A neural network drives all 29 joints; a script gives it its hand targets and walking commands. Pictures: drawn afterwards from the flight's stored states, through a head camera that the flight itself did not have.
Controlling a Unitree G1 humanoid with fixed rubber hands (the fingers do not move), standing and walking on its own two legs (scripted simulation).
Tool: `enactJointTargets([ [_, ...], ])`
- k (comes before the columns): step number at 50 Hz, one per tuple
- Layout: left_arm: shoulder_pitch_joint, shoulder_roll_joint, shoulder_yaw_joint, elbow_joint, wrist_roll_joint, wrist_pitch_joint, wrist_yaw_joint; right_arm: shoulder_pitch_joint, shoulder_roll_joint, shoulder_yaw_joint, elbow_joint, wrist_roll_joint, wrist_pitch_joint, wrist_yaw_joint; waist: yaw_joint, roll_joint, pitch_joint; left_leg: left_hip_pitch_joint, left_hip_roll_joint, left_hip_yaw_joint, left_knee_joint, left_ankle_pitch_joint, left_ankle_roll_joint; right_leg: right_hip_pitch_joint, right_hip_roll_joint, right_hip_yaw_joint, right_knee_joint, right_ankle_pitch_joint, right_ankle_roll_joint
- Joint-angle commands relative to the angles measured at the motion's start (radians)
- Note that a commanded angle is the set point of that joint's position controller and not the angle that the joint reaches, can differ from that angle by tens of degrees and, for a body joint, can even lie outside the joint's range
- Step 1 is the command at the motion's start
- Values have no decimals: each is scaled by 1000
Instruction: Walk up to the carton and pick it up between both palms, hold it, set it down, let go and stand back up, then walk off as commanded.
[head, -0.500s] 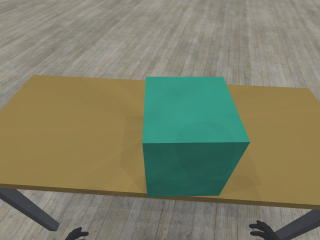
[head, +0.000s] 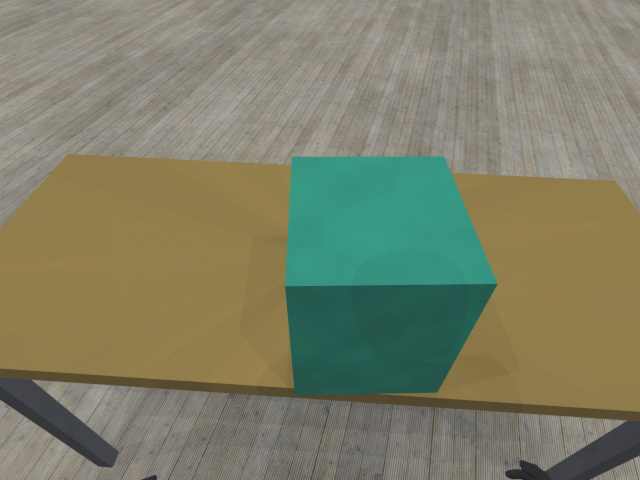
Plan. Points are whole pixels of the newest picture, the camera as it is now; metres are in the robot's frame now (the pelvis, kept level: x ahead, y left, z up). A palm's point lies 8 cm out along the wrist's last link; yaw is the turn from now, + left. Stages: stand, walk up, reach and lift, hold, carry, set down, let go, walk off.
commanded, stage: stand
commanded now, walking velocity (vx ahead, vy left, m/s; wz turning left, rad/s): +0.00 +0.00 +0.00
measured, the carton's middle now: (367, 279) +0.39 -0.04 +0.06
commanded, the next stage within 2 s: none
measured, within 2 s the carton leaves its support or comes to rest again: neither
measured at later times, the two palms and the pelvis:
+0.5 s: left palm out of the picture +0.08 +0.26 -0.11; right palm out of the picture +0.10 -0.28 -0.10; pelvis -0.01 -0.01 +0.00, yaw +0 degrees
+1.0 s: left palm out of the picture +0.06 +0.25 -0.11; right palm out of the picture +0.07 -0.30 -0.10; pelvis -0.02 -0.02 +0.01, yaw +0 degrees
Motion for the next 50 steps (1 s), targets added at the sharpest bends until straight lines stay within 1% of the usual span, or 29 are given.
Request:
enactJointTargets([
  [1,-71,256,73,-47,23,-37,11,-55,-200,-67,-21,13,-20,-14,-7,36,-53,36,93,-133,-154,249,63,24,-86,124,-148,228,-91],
  [3,-58,266,78,-32,21,-35,11,-64,-218,-78,-13,11,-21,-14,1,-2,-71,36,89,-126,-158,233,66,41,-76,99,-140,230,-84],
  [4,-88,249,75,-30,28,-33,15,-77,-203,-72,-22,7,-27,-14,-3,19,-25,6,81,-128,-155,231,61,33,-79,117,-156,238,-82],
  [5,-74,273,81,-27,24,-36,7,-54,-210,-72,-2,12,-22,-13,-6,-7,-66,31,81,-123,-151,225,59,39,-83,117,-149,230,-84],
  [6,-76,273,81,-17,21,-33,7,-56,-222,-76,7,9,-20,-12,4,-5,-74,29,78,-125,-164,215,63,49,-84,118,-145,201,-88],
  [8,-71,275,72,-14,22,-35,7,-54,-214,-73,7,14,-21,-12,-10,32,-72,52,82,-128,-158,234,55,42,-84,117,-154,233,-87],
  [9,-62,259,74,-13,17,-38,9,-54,-210,-70,17,10,-22,-15,4,29,-69,47,88,-134,-159,245,64,47,-81,117,-154,247,-84],
  [10,-97,273,75,-12,20,-36,10,-68,-195,-64,15,9,-22,-12,-11,14,-30,25,86,-129,-176,226,58,23,-84,118,-168,220,-81],
  [11,-86,255,72,-5,20,-33,10,-67,-212,-69,25,5,-24,-14,4,1,-58,40,87,-137,-167,224,63,41,-87,126,-162,224,-90],
  [13,-90,265,69,4,19,-33,10,-71,-217,-72,25,10,-19,-17,-7,34,-45,48,85,-139,-161,242,58,14,-84,132,-164,230,-90],
  [14,-78,260,69,5,17,-36,8,-67,-219,-71,42,13,-17,-11,3,41,-74,54,94,-138,-166,233,57,39,-85,117,-158,231,-83],
  [16,-76,267,66,15,20,-37,11,-61,-213,-72,43,18,-19,-16,-9,-10,-53,51,90,-136,-180,207,60,34,-85,132,-179,236,-84],
  [22,-87,249,62,32,13,-32,8,-73,-204,-61,51,15,-18,-13,3,9,-54,69,93,-138,-170,265,65,26,-86,124,-181,246,-80],
  [25,-87,281,73,49,18,-32,8,-67,-214,-67,68,12,-16,-15,-7,24,-62,74,94,-144,-204,229,60,34,-88,131,-186,213,-77],
  [28,-94,272,69,61,19,-31,5,-77,-217,-68,84,12,-15,-15,3,16,-38,57,84,-131,-209,177,55,23,-95,149,-209,170,-84],
  [29,-92,278,69,65,22,-33,7,-76,-211,-63,78,17,-15,-13,-7,-2,-13,40,87,-126,-225,171,52,21,-100,161,-226,150,-81],
  [30,-84,270,63,77,21,-32,6,-80,-212,-62,87,18,-17,-10,-3,16,-35,68,87,-134,-215,193,48,28,-99,163,-245,178,-82],
  [31,-95,266,68,68,20,-35,3,-75,-219,-66,87,15,-19,-14,0,-39,-43,46,78,-124,-204,175,49,50,-102,148,-235,181,-78],
  [32,-89,290,71,78,22,-35,6,-61,-219,-66,105,15,-17,-13,-2,-44,-23,57,72,-117,-203,194,50,36,-109,171,-243,209,-86],
  [33,-96,276,62,82,23,-32,7,-71,-206,-63,94,14,-18,-13,-13,-3,-46,78,76,-109,-197,211,44,38,-111,167,-244,216,-79],
  [34,-104,289,66,86,23,-31,8,-55,-199,-56,106,20,-16,-13,-17,-27,-43,87,76,-112,-197,221,38,36,-108,168,-256,209,-79],
  [35,-90,286,67,95,20,-34,7,-51,-209,-59,112,22,-19,-12,-10,-6,-63,77,73,-113,-202,211,44,64,-115,173,-252,211,-84],
  [37,-106,297,65,101,25,-35,5,-44,-204,-59,120,16,-11,-12,-16,-65,-40,85,74,-112,-222,183,43,44,-120,170,-278,197,-79],
  [38,-99,280,59,100,22,-34,7,-62,-201,-57,120,23,-12,-6,-20,-31,-49,102,73,-107,-216,179,38,34,-113,174,-288,191,-79],
  [41,-100,273,61,112,21,-36,4,-55,-214,-58,138,16,-16,-6,-9,-13,-50,107,80,-112,-241,204,39,53,-107,161,-288,195,-73],
  [44,-105,278,58,125,13,-35,2,-55,-213,-55,152,18,-11,-9,-8,-18,-36,105,86,-113,-255,221,41,53,-105,155,-295,211,-69],
  [45,-100,273,56,125,19,-34,2,-67,-211,-55,149,25,-12,-8,-5,-41,-35,105,83,-113,-252,221,38,55,-105,146,-307,219,-67],
  [48,-104,288,60,137,18,-33,6,-70,-210,-50,161,23,-6,-4,-11,-9,-44,120,87,-113,-275,195,36,62,-113,166,-340,162,-68],
  [50,-121,270,55,145,20,-32,5,-67,-197,-49,168,14,-9,-10,-17,-57,-23,114,85,-111,-286,185,36,46,-114,176,-352,150,-67],
])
